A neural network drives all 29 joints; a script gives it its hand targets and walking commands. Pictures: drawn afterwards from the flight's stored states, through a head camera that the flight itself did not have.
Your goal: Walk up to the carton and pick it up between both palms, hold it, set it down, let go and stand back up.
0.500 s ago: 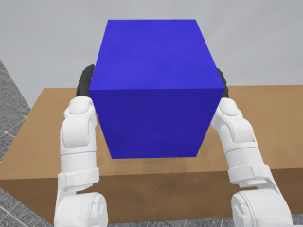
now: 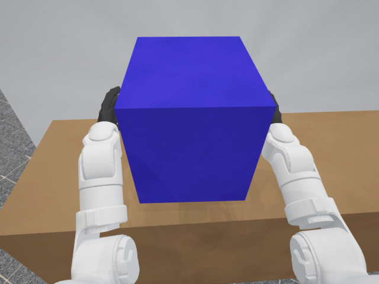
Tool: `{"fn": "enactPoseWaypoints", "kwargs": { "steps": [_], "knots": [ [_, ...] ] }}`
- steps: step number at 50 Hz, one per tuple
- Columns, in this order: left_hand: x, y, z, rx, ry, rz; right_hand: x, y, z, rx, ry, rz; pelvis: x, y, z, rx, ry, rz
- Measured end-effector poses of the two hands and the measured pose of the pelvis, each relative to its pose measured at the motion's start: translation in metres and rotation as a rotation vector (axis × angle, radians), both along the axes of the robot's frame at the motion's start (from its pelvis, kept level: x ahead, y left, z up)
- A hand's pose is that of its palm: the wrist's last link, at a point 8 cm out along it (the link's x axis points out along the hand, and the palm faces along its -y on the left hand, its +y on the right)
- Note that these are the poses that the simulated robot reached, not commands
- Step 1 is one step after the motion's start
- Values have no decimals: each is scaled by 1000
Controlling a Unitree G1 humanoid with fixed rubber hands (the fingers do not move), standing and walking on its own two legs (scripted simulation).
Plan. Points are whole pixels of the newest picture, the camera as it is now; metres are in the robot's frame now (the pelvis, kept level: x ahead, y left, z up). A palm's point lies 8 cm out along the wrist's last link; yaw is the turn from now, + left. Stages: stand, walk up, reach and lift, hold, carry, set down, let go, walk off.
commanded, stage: hold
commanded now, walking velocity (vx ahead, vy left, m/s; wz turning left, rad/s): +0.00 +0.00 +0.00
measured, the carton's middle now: (190, 117) +0.42 +0.00 +0.16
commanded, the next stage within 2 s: set down in 1.00 s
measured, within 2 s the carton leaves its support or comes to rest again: neither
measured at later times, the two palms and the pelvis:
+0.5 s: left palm (107, 122) +0.35 +0.17 +0.20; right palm (274, 120) +0.36 -0.16 +0.20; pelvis +0.01 +0.00 +0.00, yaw +0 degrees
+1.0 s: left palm (111, 126) +0.36 +0.16 +0.19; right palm (271, 129) +0.36 -0.16 +0.17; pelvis +0.00 +0.00 +0.00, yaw +0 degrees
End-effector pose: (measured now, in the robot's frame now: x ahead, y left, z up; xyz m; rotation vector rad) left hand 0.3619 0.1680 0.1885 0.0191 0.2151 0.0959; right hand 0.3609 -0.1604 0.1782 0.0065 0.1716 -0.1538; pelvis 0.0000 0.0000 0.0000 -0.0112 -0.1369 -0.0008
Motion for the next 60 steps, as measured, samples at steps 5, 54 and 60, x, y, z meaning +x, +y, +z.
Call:
{"fn": "enactPoseWaypoints", "kwargs": {
  "steps": [5,54,60],
  "knots": [
    [-1,0,-2,-2,-23,3,-1,0,-3,6,-21,0,1,0,0,-2,23,-1],
    [-9,-2,11,8,-117,-2,-9,-2,10,33,-112,-7,4,-2,0,-4,42,-3],
    [-7,2,20,12,-118,14,-3,2,16,0,-113,4,5,-3,0,5,3,0]
  ]
}}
